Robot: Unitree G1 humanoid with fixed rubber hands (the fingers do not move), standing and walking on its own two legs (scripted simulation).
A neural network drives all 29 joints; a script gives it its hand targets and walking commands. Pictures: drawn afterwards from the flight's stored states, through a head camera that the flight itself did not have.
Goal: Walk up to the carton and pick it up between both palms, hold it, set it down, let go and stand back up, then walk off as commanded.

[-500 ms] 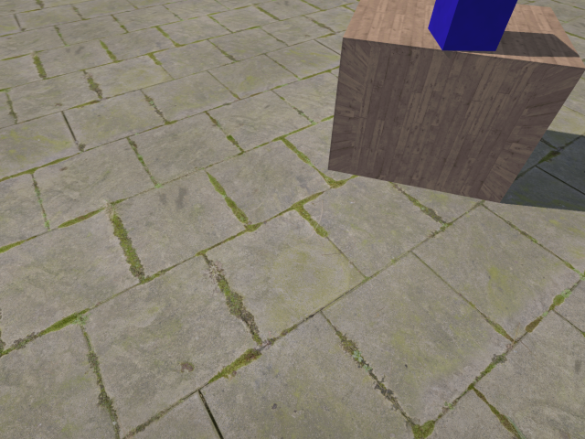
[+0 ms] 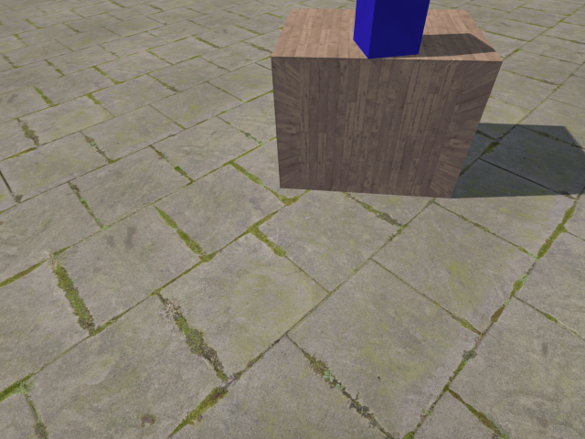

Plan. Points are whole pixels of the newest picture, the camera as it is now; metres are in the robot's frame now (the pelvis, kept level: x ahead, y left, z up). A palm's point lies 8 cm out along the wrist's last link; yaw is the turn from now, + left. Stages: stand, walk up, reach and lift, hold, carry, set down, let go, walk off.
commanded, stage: walk up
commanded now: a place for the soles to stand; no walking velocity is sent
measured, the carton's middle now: (389, 12) +1.54 -0.32 +0.06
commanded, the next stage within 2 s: none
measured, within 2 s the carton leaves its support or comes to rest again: neither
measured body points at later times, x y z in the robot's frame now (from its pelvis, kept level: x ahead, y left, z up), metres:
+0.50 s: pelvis +0.20 -0.01 +0.01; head +0.21 +0.00 +0.46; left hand +0.30 +0.29 -0.11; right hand +0.23 -0.34 -0.08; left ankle +0.22 +0.11 -0.71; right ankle +0.17 -0.12 -0.66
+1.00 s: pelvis +0.40 -0.10 +0.02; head +0.42 -0.12 +0.47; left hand +0.51 +0.21 -0.07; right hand +0.45 -0.42 -0.10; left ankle +0.51 +0.05 -0.67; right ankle +0.40 -0.19 -0.71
